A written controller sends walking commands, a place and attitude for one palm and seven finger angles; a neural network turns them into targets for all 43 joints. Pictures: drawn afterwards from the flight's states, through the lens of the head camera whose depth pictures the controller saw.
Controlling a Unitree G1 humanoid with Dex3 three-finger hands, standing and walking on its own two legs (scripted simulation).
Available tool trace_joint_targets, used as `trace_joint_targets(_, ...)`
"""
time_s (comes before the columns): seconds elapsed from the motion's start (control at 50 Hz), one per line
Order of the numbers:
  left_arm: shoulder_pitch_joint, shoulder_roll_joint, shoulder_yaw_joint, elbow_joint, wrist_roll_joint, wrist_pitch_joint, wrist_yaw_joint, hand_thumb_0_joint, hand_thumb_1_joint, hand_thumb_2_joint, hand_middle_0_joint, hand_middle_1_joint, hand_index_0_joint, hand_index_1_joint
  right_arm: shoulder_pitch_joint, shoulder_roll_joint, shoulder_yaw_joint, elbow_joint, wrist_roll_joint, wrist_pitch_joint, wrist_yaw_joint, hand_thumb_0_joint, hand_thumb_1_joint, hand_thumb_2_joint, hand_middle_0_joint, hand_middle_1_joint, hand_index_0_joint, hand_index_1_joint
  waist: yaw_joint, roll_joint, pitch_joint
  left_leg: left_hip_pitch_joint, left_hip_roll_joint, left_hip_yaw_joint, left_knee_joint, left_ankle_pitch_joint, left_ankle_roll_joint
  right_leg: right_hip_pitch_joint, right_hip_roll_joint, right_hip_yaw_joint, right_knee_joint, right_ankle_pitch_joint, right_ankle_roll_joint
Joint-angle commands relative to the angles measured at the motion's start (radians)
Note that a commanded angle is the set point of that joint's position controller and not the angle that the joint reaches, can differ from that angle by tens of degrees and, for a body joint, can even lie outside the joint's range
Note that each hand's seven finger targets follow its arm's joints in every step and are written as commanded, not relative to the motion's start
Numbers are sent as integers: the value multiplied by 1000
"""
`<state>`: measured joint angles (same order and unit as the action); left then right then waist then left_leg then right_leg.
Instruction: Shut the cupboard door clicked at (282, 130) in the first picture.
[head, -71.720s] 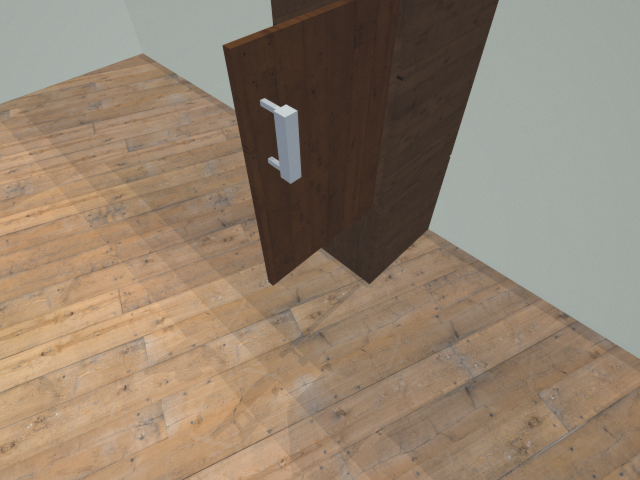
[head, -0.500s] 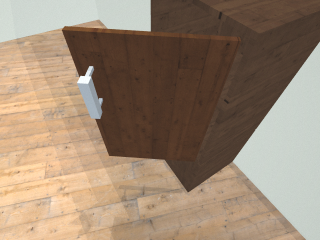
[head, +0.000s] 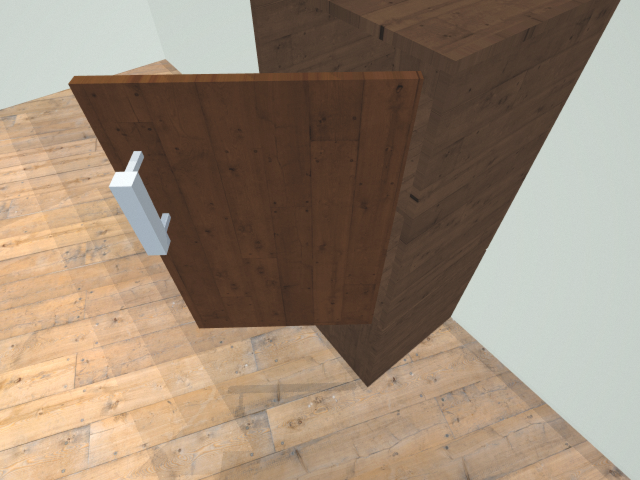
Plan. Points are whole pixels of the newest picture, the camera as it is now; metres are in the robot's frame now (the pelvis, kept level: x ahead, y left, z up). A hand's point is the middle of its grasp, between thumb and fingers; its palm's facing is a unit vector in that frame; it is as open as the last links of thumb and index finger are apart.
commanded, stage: come to a stop and stand still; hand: left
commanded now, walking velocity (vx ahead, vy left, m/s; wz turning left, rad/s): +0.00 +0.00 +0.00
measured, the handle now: (147, 204) +0.45 +0.24 +0.10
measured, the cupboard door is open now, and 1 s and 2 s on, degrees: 54 54 54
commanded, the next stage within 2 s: look again from close up in 0.40 s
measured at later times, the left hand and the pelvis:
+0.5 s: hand out of the picture +0.02 +0.17 -0.17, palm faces -0.01 -0.98 -0.20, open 7.4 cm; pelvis +0.02 -0.01 +0.01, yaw -1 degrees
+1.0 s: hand out of the picture +0.03 +0.19 -0.17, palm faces -0.02 -0.98 -0.19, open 7.4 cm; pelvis +0.02 +0.01 +0.01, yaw -1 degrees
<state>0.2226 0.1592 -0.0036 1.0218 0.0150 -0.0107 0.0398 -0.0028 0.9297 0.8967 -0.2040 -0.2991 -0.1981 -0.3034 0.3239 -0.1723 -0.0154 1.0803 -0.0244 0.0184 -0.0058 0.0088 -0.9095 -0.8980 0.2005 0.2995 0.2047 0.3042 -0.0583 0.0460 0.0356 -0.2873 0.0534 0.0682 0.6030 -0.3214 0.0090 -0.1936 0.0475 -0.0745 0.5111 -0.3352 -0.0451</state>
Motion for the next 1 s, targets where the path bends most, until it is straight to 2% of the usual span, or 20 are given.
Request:
trace_joint_targets(0.0,23,126,20,-50,-9,-49,15,0,900,900,-200,-300,-200,-300,53,-38,13,-50,0,-41,1,0,-900,-900,200,300,200,300,12,23,-37,65,36,-56,-85,202,6,-23,-177,165,-91,342,-64)
trace_joint_targets(0.02,45,116,17,-38,-11,-51,14,0,900,900,-200,-300,-200,-300,51,-56,13,-47,2,-48,-7,0,-900,-900,200,300,200,300,21,18,-60,84,56,-70,-89,285,14,6,-159,150,-61,429,-48)
trace_joint_targets(0.04,58,116,16,-28,-12,-47,13,0,900,900,-200,-300,-200,-300,43,-64,14,-43,4,-52,-13,0,-900,-900,200,300,200,300,31,44,-75,92,63,-71,-89,356,17,40,-155,133,-38,481,-37)
trace_joint_targets(0.06,84,115,16,-14,-10,-50,14,0,900,900,-200,-300,-200,-300,32,-58,18,-38,5,-57,-18,0,-900,-900,200,300,200,300,43,45,-65,89,63,-61,-85,414,18,57,-161,135,-35,578,-30)
trace_joint_targets(0.08,89,127,15,-9,-13,-46,13,0,900,900,-200,-300,-200,-300,23,-67,19,-44,7,-52,-21,0,-900,-900,200,300,200,300,42,20,-53,91,57,-55,-87,370,15,56,-164,141,-39,587,-28)
trace_joint_targets(0.12,89,127,13,-5,-11,-39,11,0,900,900,-200,-300,-200,-300,9,-69,19,-48,9,-43,-22,0,-900,-900,200,300,200,300,41,-84,-19,73,48,-46,-109,231,9,43,-171,151,-73,546,-18)
trace_joint_targets(0.14,83,125,10,-5,-10,-37,11,0,900,900,-200,-300,-200,-300,6,-73,18,-47,9,-41,-21,0,-900,-900,200,300,200,300,38,-120,0,76,46,-45,-122,202,8,31,-168,153,-84,522,-17)
trace_joint_targets(0.16,95,121,8,-1,-7,-40,11,0,900,900,-200,-300,-200,-300,-4,-67,19,-43,9,-44,-21,0,-900,-900,200,300,200,300,43,-136,14,76,44,-41,-132,205,8,31,-172,152,-94,570,-9)
trace_joint_targets(0.2,90,128,9,-4,-9,-34,11,0,900,900,-200,-300,-200,-300,-7,-80,18,-38,9,-40,-21,0,-900,-900,200,300,200,300,41,-98,-5,103,45,-44,-146,218,8,34,-166,150,-91,514,-5)
trace_joint_targets(0.24,87,127,7,-4,-9,-28,10,0,900,900,-200,-300,-200,-300,-22,-88,19,-31,8,-37,-21,0,-900,-900,200,300,200,300,43,-94,13,111,49,-50,-169,197,12,13,-157,151,-111,393,-4)
trace_joint_targets(0.26,95,123,7,-3,-5,-30,10,0,900,900,-200,-300,-200,-300,-34,-77,20,-28,10,-39,-20,0,-900,-900,200,300,200,300,48,-86,33,110,47,-49,-178,198,14,2,-155,155,-126,381,-1)
trace_joint_targets(0.3,94,134,7,-1,-6,-27,9,0,900,900,-200,-300,-200,-300,-41,-92,20,-28,8,-37,-20,0,-900,-900,200,300,200,300,47,-55,13,129,50,-53,-182,213,14,5,-153,157,-124,356,-1)
trace_joint_targets(0.42,119,141,7,16,-6,-29,7,0,900,900,-200,-300,-200,-300,-58,-98,20,-19,10,-41,-23,0,-900,-900,200,300,200,300,52,-56,-34,159,53,-48,-179,263,14,45,-162,158,-124,455,7)
trace_joint_targets(0.46,125,136,8,21,-3,-29,8,0,900,900,-200,-300,-200,-300,-62,-89,21,-11,14,-43,-25,0,-900,-900,200,300,200,300,55,-67,-14,156,55,-44,-189,269,16,44,-159,148,-127,469,7)
trace_joint_targets(0.5,128,138,8,28,-6,-26,7,0,900,900,-200,-300,-200,-300,-63,-96,20,-8,13,-42,-26,0,-900,-900,200,300,200,300,54,-45,-18,161,57,-48,-191,272,15,40,-160,152,-125,451,6)
trace_joint_targets(0.56,139,129,7,37,-2,-27,7,0,900,900,-200,-300,-200,-300,-64,-86,20,2,15,-44,-27,0,-900,-900,200,300,200,300,59,-64,-9,163,57,-45,-199,273,20,41,-158,150,-134,444,8)
trace_joint_targets(0.62,137,129,7,46,-5,-24,7,0,900,900,-200,-300,-200,-300,-60,-93,19,11,12,-45,-29,0,-900,-900,200,300,200,300,58,-36,-16,169,61,-50,-204,293,20,43,-160,147,-128,430,4)
trace_joint_targets(0.66,142,124,7,49,-2,-25,7,0,900,900,-200,-300,-200,-300,-62,-86,19,17,14,-47,-29,0,-900,-900,200,300,200,300,61,-60,-2,165,61,-50,-210,291,23,41,-156,144,-131,430,5)
trace_joint_targets(0.72,135,126,7,55,-4,-20,6,0,900,900,-200,-300,-200,-300,-59,-94,18,22,12,-46,-30,0,-900,-900,200,300,200,300,60,-40,2,165,63,-56,-215,299,25,34,-158,142,-128,398,4)
trace_joint_targets(0.98,108,130,14,56,-2,-15,6,0,900,900,-200,-300,-200,-300,-38,-100,16,41,11,-54,-32,0,-900,-900,200,300,200,300,64,-42,-7,166,66,-72,-237,357,35,50,-157,125,-117,354,5)
